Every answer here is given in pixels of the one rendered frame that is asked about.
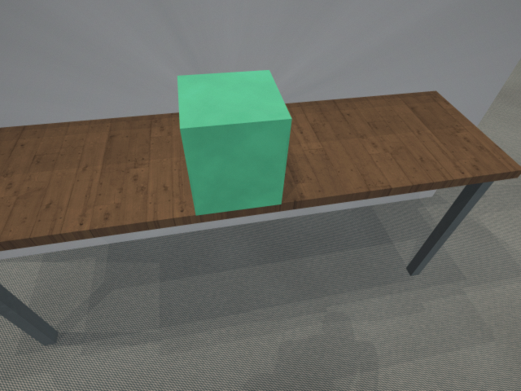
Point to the carton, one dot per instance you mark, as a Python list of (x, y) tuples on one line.
[(235, 130)]

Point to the table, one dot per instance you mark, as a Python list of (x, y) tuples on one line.
[(75, 180)]

